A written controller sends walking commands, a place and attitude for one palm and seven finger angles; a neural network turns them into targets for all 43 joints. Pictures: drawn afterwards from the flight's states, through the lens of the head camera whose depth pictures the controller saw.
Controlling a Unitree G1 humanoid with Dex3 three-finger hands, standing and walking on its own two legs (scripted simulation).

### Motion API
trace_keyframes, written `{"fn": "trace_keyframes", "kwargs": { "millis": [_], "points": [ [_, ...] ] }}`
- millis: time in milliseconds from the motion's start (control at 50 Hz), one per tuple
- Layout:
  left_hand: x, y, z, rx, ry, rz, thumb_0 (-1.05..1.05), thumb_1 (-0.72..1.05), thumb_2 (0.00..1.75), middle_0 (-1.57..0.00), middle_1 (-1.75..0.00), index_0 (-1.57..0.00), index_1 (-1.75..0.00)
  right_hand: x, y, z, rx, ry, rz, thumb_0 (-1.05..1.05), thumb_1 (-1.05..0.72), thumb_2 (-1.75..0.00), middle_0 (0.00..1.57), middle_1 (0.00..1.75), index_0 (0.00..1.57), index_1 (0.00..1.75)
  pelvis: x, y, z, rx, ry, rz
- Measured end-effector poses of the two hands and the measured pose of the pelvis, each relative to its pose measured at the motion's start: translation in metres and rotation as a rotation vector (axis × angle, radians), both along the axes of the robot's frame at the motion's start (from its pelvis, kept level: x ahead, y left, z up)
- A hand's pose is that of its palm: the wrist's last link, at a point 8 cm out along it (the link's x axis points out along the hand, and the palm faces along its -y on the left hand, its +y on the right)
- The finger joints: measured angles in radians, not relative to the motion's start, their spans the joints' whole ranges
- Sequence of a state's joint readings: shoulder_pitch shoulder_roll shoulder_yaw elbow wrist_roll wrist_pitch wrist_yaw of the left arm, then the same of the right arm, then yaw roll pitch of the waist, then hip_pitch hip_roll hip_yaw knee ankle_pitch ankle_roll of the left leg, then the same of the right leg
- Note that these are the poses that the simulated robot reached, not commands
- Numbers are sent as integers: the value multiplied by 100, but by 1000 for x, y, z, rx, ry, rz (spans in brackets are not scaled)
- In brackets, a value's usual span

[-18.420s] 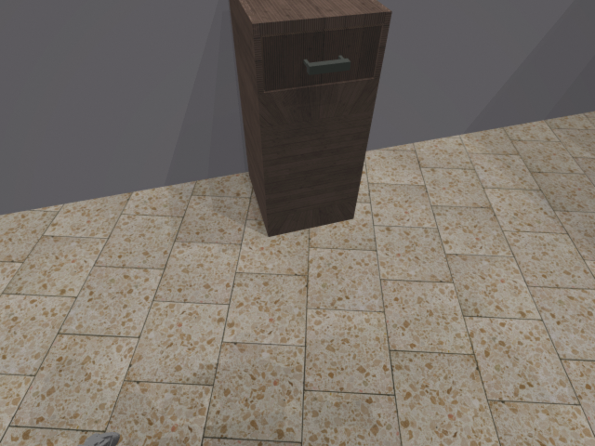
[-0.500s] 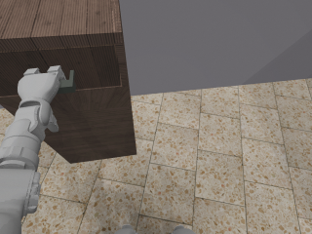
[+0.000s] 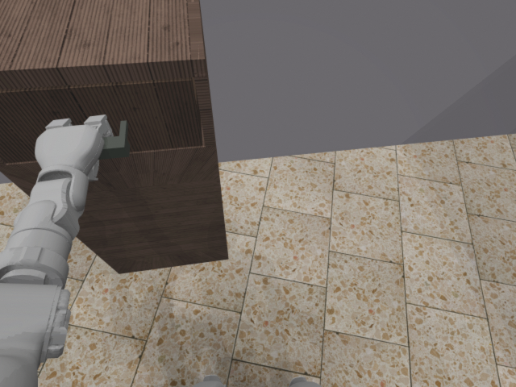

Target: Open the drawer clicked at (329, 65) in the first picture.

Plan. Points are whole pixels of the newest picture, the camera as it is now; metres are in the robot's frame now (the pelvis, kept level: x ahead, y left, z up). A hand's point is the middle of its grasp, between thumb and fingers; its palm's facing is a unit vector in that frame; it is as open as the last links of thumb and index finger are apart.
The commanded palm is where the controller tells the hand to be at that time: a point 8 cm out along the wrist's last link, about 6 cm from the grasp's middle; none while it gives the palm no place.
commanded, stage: close the thumb around the handle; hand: left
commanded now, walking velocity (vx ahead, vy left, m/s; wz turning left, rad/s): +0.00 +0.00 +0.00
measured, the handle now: (88, 139) +0.51 +0.27 +0.04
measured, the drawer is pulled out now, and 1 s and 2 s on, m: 0.00 0.05 0.21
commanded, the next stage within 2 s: pull the drawer open in 0.12 s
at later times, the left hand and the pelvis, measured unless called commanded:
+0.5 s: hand (87, 174) +0.45 +0.27 +0.02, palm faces -0.08 -0.04 -1.00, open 5.7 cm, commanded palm +0.42 +0.26 +0.08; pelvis +0.01 +0.00 +0.00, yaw -1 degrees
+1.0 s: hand (84, 193) +0.42 +0.27 +0.02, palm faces -0.06 -0.03 -1.00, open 5.7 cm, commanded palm +0.40 +0.26 +0.08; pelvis +0.01 +0.00 +0.01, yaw +2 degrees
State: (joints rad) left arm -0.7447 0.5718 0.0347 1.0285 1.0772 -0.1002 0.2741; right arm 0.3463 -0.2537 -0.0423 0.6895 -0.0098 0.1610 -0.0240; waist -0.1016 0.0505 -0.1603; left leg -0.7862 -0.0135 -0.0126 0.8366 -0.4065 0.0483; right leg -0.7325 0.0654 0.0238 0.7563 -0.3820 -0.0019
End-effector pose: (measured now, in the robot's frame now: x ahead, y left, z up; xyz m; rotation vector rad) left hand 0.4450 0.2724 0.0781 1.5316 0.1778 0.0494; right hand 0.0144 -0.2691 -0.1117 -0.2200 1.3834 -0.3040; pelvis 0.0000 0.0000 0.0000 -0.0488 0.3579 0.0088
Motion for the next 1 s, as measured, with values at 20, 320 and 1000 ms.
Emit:
{"fn": "trace_keyframes", "kwargs": {
  "millis": [20, 320, 1000],
  "points": [
    [0, 0, 0, 0, 0, -1, 0, 66, 80, -37, -132, -40, -132, 0, 0, 0, 0, 0, 0, 0, -90, -90, 21, 30, 20, 30, 0, 0, 0, 0, 0, 0],
    [0, -1, -1, 16, 7, 1, -1, 68, 81, -35, -135, -41, -135, 0, -4, 1, -7, 3, 2, 0, -90, -90, 21, 30, 20, 30, -1, -3, 0, 3, 0, 1],
    [-47, -6, -2, 13, -19, 0, 0, 68, 84, -34, -135, -40, -135, 98, 8, 5, 31, -196, 120, 0, -90, -90, 20, 30, 20, 30, 11, -2, 8, 14, -63, 24]
  ]
}}
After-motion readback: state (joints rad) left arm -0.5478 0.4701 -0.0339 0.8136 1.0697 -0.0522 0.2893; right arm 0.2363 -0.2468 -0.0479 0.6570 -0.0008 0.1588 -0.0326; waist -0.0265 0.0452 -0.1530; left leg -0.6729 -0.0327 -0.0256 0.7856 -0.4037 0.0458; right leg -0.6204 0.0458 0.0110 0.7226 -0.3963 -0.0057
